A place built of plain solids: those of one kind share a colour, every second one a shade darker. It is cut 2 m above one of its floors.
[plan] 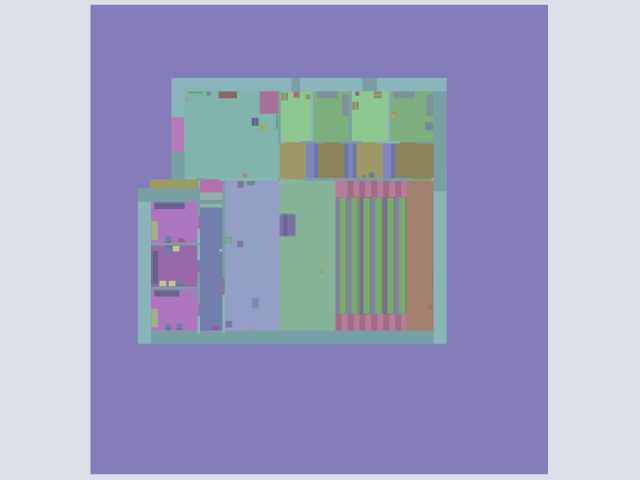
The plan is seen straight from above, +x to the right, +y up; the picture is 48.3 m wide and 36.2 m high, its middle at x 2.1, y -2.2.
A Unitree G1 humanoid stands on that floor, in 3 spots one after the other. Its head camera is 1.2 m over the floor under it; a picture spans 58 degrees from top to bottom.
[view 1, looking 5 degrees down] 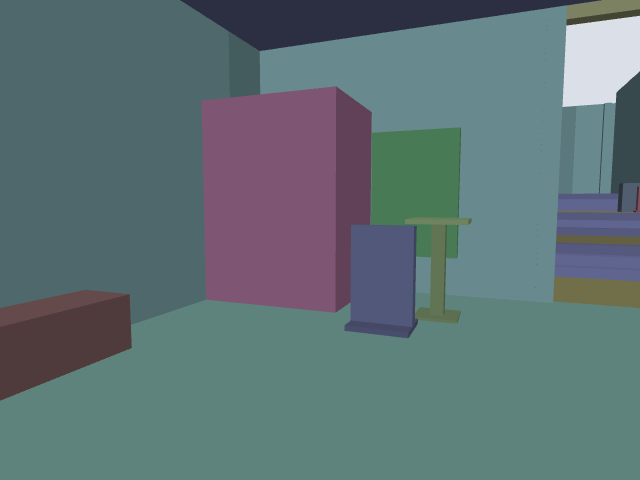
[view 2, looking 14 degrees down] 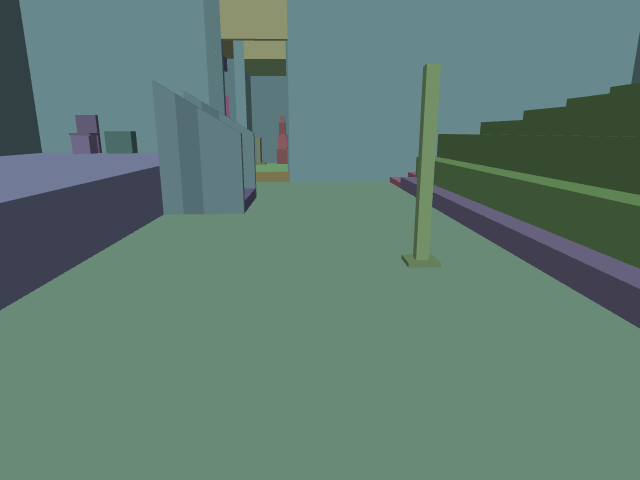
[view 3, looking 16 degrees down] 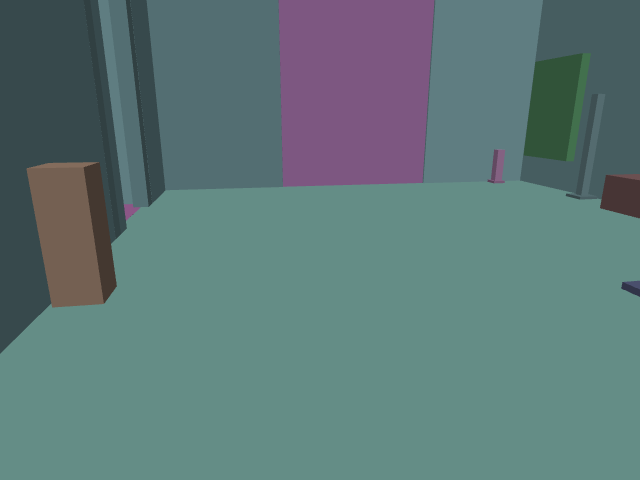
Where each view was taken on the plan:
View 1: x -6.80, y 5.75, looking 22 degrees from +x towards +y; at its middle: paybox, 4.71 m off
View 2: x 1.17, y -8.42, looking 88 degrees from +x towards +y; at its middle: floor_pit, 4.96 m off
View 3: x -0.55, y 3.77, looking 170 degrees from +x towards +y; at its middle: floor_lobby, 4.35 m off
